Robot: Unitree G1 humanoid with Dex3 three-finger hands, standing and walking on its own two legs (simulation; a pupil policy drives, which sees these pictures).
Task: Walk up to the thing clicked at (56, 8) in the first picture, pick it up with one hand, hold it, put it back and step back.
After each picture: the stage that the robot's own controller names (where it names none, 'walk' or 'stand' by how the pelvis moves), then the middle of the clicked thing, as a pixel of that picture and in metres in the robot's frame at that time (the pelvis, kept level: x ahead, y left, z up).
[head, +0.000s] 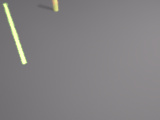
stand; (55, 2) +2.23 +0.41 -0.65
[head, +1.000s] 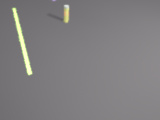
walk; (66, 13) +2.11 +0.17 -0.63
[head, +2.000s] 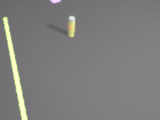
walk; (71, 27) +1.48 +0.07 -0.64
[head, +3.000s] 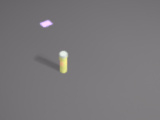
walk; (63, 62) +0.99 +0.12 -0.65
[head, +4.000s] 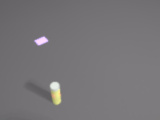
walk; (55, 93) +0.66 +0.18 -0.64
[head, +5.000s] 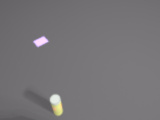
walk; (56, 105) +0.50 +0.17 -0.64
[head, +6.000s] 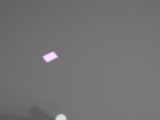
stand; out of the picture +0.41 +0.16 -0.65
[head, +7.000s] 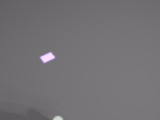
stand; out of the picture +0.40 +0.17 -0.65
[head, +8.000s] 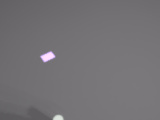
stand; out of the picture +0.41 +0.17 -0.66
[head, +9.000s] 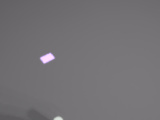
stand; out of the picture +0.40 +0.18 -0.66
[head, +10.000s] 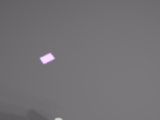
go down; out of the picture +0.39 +0.18 -0.66
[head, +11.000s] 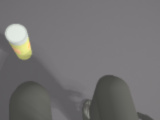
go down; (21, 44) +0.49 +0.20 -0.27
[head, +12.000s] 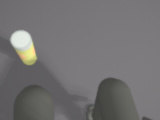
approach; (26, 50) +0.49 +0.19 -0.26
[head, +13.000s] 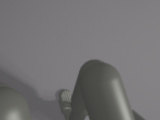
close in; out of the picture +0.48 +0.24 -0.17
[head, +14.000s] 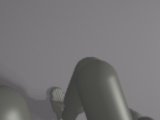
close; out of the picture +0.48 +0.26 -0.17
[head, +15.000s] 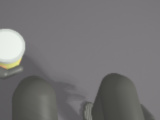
lift; (8, 55) +0.37 +0.24 -0.06
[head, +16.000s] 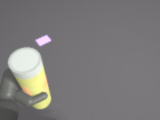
hold; (34, 84) +0.31 +0.15 +0.08
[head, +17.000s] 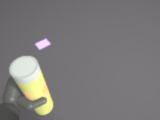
hold; (35, 90) +0.31 +0.16 +0.03
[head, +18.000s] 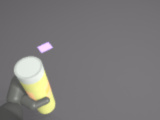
hold; (39, 89) +0.31 +0.15 +0.04
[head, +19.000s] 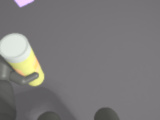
crouch; (26, 65) +0.40 +0.17 -0.02
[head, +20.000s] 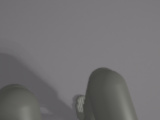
lower; out of the picture +0.49 +0.24 -0.09
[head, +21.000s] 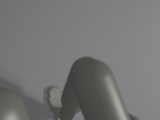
lower; out of the picture +0.46 +0.26 -0.17
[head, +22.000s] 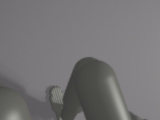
lower; out of the picture +0.46 +0.26 -0.17
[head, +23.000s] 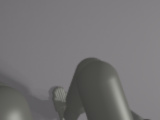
lower; out of the picture +0.46 +0.26 -0.17
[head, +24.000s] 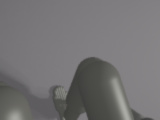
lower; out of the picture +0.46 +0.26 -0.17
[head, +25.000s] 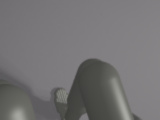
open; out of the picture +0.46 +0.24 -0.17
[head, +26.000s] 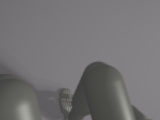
stand; out of the picture +0.46 +0.23 -0.18
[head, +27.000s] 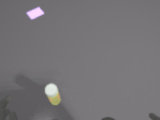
stand; (53, 95) +0.42 +0.16 -0.50
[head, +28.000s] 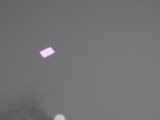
stand; out of the picture +0.40 +0.15 -0.60
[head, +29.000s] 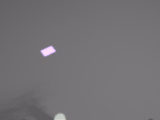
stand; out of the picture +0.40 +0.15 -0.60
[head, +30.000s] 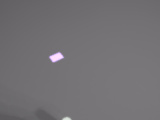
stand; out of the picture +0.41 +0.13 -0.65
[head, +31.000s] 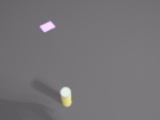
walk; (66, 97) +0.47 +0.09 -0.64
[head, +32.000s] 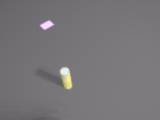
walk; (66, 78) +0.68 +0.18 -0.63
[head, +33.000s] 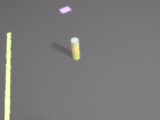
stand; (75, 49) +1.05 +0.12 -0.63
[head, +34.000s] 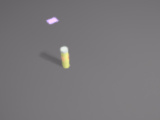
stand; (65, 57) +1.06 +0.18 -0.65
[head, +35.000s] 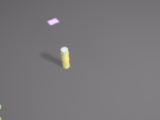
stand; (65, 58) +1.07 +0.17 -0.66
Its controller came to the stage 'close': yes
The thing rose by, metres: 0.68
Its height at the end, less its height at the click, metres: +0.00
